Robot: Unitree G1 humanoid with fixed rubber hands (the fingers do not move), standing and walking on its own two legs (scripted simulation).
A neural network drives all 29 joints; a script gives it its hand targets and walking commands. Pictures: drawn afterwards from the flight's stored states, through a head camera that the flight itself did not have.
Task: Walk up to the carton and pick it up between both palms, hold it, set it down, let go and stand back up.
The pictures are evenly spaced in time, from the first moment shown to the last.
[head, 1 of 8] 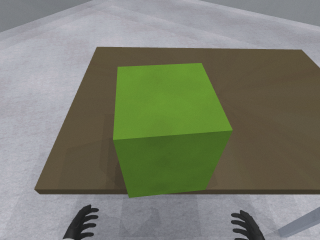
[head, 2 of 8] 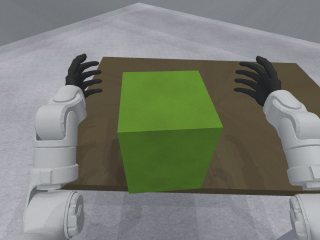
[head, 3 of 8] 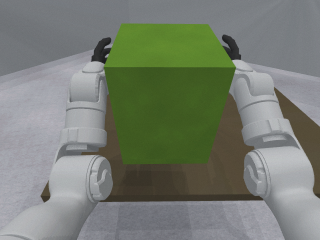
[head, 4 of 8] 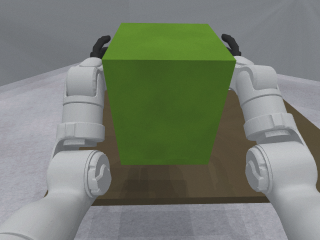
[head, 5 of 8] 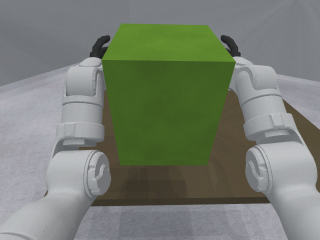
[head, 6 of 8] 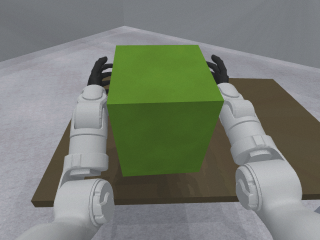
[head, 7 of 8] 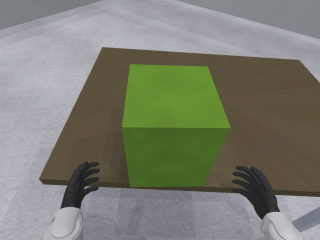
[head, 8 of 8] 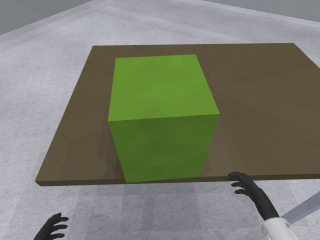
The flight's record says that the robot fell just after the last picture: no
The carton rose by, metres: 0.22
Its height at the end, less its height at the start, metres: +0.00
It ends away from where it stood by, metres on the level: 0.01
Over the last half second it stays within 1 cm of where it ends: yes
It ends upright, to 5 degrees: yes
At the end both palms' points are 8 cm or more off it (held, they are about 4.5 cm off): yes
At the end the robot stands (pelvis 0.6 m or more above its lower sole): yes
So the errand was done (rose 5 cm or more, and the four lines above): yes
